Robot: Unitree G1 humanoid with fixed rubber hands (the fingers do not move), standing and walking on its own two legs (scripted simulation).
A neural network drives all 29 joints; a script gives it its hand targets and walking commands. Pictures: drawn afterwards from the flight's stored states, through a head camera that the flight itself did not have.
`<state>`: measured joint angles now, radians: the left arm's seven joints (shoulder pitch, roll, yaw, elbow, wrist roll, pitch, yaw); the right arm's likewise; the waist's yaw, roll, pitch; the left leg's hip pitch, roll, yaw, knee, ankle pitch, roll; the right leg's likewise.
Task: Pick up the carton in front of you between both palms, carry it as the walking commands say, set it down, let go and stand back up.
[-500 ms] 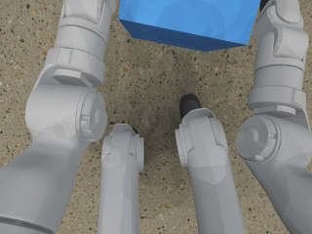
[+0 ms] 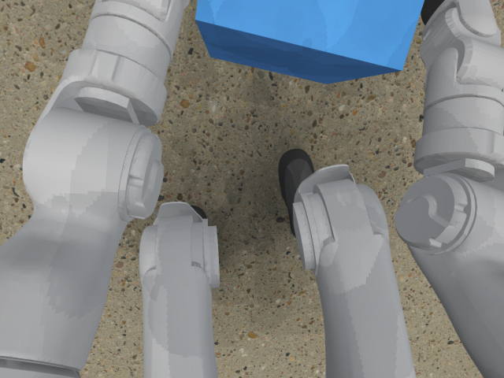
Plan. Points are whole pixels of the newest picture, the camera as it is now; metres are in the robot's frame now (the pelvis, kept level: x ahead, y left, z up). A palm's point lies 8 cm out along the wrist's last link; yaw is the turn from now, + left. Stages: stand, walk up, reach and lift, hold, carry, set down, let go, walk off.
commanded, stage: set down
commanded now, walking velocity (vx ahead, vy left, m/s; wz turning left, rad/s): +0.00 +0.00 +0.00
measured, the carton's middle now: out of the picture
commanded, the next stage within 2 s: none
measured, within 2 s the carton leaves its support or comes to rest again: rests again in 0.76 s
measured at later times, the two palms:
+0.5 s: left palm out of the picture +0.58 -0.01 -0.20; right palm (440, 0) +0.47 -0.30 -0.19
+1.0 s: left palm out of the picture +0.59 +0.03 -0.23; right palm (444, 12) +0.46 -0.33 -0.22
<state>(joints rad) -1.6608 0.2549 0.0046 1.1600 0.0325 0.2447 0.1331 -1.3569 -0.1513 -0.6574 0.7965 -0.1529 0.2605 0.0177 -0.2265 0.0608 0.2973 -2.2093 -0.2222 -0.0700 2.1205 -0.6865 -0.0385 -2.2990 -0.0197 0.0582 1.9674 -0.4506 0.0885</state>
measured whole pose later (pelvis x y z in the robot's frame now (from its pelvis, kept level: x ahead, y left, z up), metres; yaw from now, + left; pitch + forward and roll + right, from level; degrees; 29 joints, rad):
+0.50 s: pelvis +0.00 +0.00 -0.01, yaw +0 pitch +41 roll -4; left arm -1.69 0.25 0.06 1.18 0.09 0.20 0.06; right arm -1.41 -0.23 -0.65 0.94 -0.15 0.22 0.05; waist -0.22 0.04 0.38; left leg -2.20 -0.18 -0.06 2.19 -0.70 -0.02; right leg -2.28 -0.04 0.03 2.02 -0.47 0.08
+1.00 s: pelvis -0.01 -0.01 -0.02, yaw -1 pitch +39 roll -5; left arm -1.74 0.46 -0.23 1.16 -0.15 0.16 0.06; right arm -1.49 -0.34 -0.52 1.18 0.08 0.02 -0.05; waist -0.21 0.00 0.49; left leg -2.22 -0.10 -0.06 2.22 -0.68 -0.01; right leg -2.29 -0.08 -0.03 2.05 -0.44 0.02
